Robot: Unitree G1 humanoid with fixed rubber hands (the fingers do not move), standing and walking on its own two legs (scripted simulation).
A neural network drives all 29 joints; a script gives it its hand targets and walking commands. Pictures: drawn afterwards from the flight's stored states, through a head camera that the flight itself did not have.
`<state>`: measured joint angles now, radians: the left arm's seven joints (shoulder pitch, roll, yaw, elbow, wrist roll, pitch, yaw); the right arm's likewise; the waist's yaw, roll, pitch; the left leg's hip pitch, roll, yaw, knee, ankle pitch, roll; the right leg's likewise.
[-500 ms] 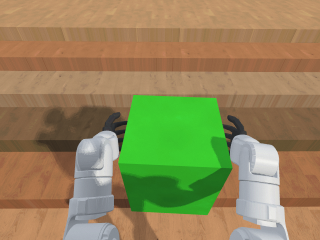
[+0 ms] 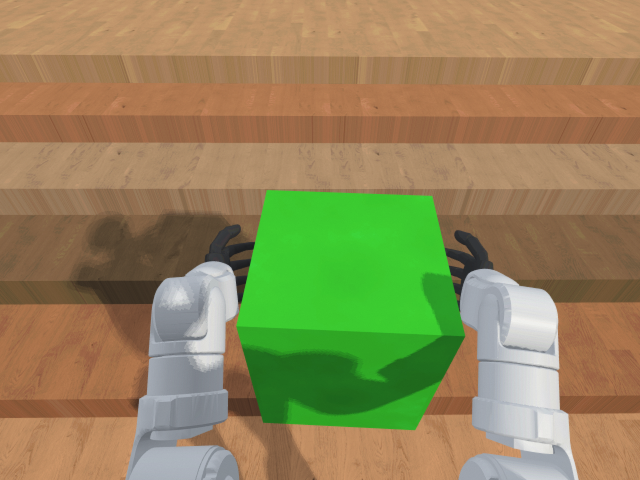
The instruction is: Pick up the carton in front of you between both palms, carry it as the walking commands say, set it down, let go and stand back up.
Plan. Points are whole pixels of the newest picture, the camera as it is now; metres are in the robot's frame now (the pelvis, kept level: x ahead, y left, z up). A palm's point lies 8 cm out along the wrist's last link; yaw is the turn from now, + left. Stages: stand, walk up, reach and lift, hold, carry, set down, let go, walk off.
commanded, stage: carry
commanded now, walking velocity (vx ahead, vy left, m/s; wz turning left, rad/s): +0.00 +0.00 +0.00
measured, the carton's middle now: (343, 314) +0.34 +0.00 +0.05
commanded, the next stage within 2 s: none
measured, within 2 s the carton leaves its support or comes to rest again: neither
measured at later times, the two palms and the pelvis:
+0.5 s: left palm (244, 215) +0.41 +0.13 +0.17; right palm (483, 220) +0.41 -0.17 +0.17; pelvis +0.07 -0.02 +0.00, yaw -1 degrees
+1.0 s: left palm (278, 74) +0.71 +0.11 +0.23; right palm (458, 87) +0.67 -0.18 +0.23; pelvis +0.33 +0.03 +0.09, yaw -1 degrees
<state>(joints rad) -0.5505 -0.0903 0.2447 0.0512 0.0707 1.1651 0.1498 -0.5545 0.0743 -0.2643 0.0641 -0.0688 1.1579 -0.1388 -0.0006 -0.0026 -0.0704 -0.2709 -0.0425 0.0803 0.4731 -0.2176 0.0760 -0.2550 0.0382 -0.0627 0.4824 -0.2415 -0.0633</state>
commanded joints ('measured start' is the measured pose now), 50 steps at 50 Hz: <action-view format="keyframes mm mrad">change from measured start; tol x32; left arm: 1 -657 -888 -608 -67 -283 -16 -102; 50 -691 -629 -521 -251 -142 45 -55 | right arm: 1 -652 891 608 -66 285 -4 106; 50 -917 882 766 -328 527 52 118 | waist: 1 0 -1 -342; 34 33 -44 -121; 38 -184 -299 -474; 42 -143 202 -856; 50 -92 -9 -374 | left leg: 1 140 177 -146 -47 206 49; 12 92 218 -307 -169 -459 129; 18 178 277 -307 -104 -143 169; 29 -1155 56 -70 1553 -494 38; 38 -24 -70 194 586 -138 56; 41 627 405 -764 41 706 317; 47 362 307 -508 -14 71 191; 50 441 325 -387 -51 271 214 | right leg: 1 95 -165 132 -53 191 -53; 11 -93 -110 128 -6 -324 -90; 17 -142 -73 39 101 -139 -57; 24 602 -410 556 -156 435 -294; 32 441 -274 268 -285 -1 -149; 35 28 -186 38 -420 661 -135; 38 231 -229 -72 127 1735 -60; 39 200 -188 -58 457 1667 -9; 41 -274 127 149 1289 -119 99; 50 -826 -68 45 1316 -235 -46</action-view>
